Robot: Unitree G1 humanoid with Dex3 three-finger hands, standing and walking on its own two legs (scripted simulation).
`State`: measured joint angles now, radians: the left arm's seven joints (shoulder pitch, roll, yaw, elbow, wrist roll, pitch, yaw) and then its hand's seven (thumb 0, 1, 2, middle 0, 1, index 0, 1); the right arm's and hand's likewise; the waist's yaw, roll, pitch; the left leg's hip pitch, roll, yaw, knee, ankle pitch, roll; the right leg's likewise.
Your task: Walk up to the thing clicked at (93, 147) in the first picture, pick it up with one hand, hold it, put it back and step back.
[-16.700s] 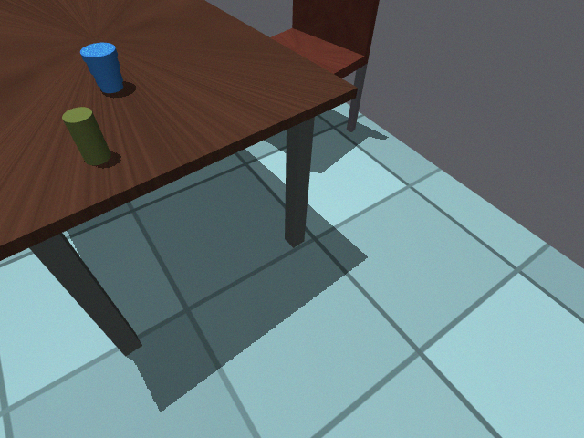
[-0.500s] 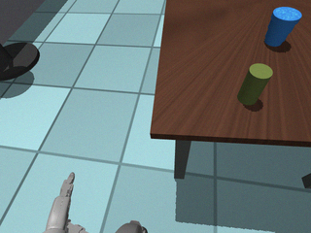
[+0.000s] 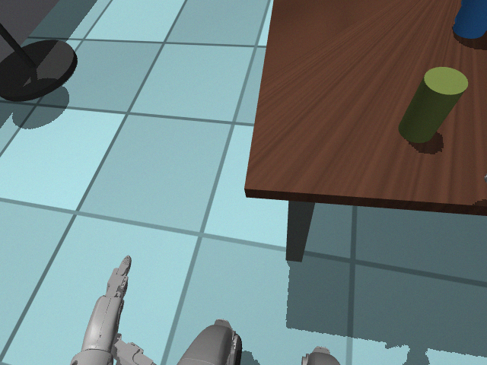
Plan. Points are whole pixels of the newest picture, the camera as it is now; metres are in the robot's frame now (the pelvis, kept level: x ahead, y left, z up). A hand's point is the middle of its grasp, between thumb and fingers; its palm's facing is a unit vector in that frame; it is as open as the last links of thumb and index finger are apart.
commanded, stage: close in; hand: right
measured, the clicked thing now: (429, 107) +0.52 -0.21 +0.08
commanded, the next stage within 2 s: rest palm in 0.56 s
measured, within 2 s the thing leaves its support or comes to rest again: leaves its support in 1.88 s
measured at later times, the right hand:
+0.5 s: hand (454, 115) +0.50 -0.23 +0.09, palm faces +0.15 +0.99 +0.03, open 17.7 cm
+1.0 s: hand (426, 110) +0.51 -0.20 +0.08, palm faces +0.13 +0.99 +0.04, open 17.5 cm
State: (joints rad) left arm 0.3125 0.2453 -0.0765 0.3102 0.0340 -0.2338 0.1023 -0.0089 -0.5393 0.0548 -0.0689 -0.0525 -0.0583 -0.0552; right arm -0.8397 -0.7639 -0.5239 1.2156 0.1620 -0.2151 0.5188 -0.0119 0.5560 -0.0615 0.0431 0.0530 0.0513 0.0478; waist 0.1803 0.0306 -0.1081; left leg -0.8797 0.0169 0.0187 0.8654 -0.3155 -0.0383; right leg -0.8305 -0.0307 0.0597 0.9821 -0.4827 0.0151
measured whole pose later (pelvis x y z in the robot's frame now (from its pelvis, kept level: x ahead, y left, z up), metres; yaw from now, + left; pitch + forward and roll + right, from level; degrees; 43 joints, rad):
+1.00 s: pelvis +0.00 +0.01 -0.01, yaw +1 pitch +19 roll +1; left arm 0.38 0.25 0.04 0.11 0.02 -0.09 0.01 -0.01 -0.57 0.08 -0.07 -0.05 -0.05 -0.07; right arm -0.86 -0.52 -0.49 1.10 0.07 -0.26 0.18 -0.01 0.58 -0.09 0.04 0.09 0.06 0.08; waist 0.19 0.01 -0.12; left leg -0.93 0.01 0.00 0.95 -0.36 -0.03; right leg -0.84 -0.04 0.04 1.02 -0.51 0.03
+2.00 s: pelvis +0.00 +0.01 +0.00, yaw +1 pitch +19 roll +2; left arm 0.35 0.24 -0.02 0.15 0.02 -0.08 0.02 -0.01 -0.53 0.05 -0.06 -0.05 -0.06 -0.04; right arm -0.99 -0.58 -0.47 1.18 0.04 -0.22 0.14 -0.01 0.14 -1.10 0.83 1.16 0.84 1.14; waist 0.21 0.00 -0.12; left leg -0.91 0.00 0.00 0.91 -0.33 -0.03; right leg -0.84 -0.04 0.04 1.01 -0.49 0.02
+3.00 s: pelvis +0.03 +0.01 +0.03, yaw +1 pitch +14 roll +1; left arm 0.36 0.26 0.04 0.27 -0.01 -0.07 0.01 -0.01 -0.52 0.05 -0.06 -0.05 -0.06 -0.04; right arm -0.90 -0.48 -0.42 1.02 0.09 -0.10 0.16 -0.01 0.15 -1.12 0.83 1.18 0.83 1.16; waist 0.12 -0.02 -0.13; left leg -0.67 0.01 -0.02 0.74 -0.31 -0.03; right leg -0.58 -0.03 0.02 0.78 -0.44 0.03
